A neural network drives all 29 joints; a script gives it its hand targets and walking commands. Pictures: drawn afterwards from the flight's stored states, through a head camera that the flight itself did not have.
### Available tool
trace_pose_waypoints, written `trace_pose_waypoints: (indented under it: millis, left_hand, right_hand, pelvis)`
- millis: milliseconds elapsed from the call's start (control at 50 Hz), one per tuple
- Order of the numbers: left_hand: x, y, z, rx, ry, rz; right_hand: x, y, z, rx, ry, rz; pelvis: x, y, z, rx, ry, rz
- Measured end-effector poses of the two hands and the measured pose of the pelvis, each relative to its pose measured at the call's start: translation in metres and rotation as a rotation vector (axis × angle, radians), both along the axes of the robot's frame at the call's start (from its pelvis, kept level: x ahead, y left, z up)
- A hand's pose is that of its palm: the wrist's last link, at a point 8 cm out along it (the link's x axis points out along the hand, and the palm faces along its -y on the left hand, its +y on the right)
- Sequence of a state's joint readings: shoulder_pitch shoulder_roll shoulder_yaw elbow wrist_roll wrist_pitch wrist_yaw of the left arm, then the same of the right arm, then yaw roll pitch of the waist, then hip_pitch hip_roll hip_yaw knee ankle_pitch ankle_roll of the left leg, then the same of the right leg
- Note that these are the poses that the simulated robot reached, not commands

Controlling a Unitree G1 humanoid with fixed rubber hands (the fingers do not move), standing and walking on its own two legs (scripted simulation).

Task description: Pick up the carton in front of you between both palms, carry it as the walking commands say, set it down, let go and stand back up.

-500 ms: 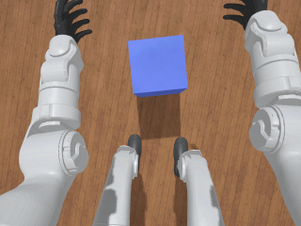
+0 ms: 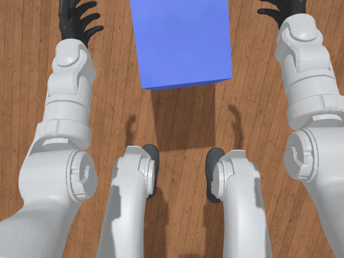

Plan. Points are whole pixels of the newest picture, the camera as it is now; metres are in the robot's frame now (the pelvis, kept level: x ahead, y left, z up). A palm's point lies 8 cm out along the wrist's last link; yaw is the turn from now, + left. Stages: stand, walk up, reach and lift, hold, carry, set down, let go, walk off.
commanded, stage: reach and lift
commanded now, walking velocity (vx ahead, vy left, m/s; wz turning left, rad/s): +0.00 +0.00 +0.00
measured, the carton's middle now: (181, 49) +0.54 +0.01 -0.37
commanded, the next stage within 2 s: none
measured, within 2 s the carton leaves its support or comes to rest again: leaves its support in 1.30 s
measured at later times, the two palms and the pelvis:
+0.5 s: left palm (110, 52) +0.52 +0.19 -0.31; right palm (255, 37) +0.55 -0.18 -0.31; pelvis -0.03 +0.00 -0.12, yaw +0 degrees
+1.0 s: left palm (121, 48) +0.52 +0.16 -0.30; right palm (244, 34) +0.56 -0.15 -0.30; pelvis -0.03 +0.00 -0.12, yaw +1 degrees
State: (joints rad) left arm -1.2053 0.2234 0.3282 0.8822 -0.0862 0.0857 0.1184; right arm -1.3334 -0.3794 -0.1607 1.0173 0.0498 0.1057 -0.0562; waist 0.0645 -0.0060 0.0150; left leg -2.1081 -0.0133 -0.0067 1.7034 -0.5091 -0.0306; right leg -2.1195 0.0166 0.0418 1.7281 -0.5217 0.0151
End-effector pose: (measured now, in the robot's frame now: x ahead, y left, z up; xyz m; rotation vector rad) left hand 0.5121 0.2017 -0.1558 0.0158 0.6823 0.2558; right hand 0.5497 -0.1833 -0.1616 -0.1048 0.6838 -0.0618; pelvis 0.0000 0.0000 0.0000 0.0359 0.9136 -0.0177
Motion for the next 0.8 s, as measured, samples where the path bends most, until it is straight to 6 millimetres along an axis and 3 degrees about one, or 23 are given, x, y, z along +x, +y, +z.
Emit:
trace_pose_waypoints:
  millis: [180,440,520,640,800]
  left_hand:
    - [0.001,-0.005,-0.065,-0.011,0.014,-0.004]
    - [0.002,-0.012,-0.147,-0.018,0.069,-0.025]
    - [0.007,-0.015,-0.154,-0.018,0.06,-0.029]
    - [0.017,-0.023,-0.147,-0.024,0.035,-0.032]
    - [0.009,-0.027,-0.143,-0.028,0.047,-0.036]
  right_hand:
    - [0.002,0.004,-0.061,0.01,0.002,-0.001]
    - [0.0,0.009,-0.143,0.02,0.048,0.001]
    - [0.003,0.008,-0.152,0.016,0.038,0.006]
    - [0.015,0.009,-0.143,0.019,0.013,0.022]
    - [0.009,0.016,-0.139,0.032,0.029,0.037]
  pelvis:
    - [-0.028,0.0,-0.073,0.002,-0.145,-0.002]
    - [-0.034,0.0,-0.12,0.001,-0.264,0.0]
    - [-0.029,0.0,-0.126,0.003,-0.291,0.004]
    - [-0.023,-0.002,-0.131,0.01,-0.286,0.005]
    - [-0.024,-0.004,-0.128,0.014,-0.261,0.003]
